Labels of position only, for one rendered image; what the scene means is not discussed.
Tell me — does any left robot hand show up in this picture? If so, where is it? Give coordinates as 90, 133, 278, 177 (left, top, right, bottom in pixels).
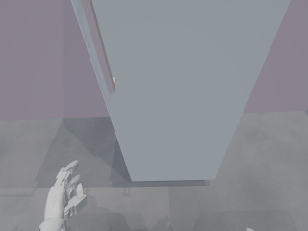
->
43, 160, 88, 222

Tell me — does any fridge door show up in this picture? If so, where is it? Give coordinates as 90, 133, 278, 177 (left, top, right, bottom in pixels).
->
72, 0, 291, 182

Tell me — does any handle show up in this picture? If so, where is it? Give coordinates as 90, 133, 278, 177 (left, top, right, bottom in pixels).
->
81, 0, 116, 93

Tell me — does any left robot forearm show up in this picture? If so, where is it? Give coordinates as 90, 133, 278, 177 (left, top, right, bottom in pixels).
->
38, 218, 67, 231

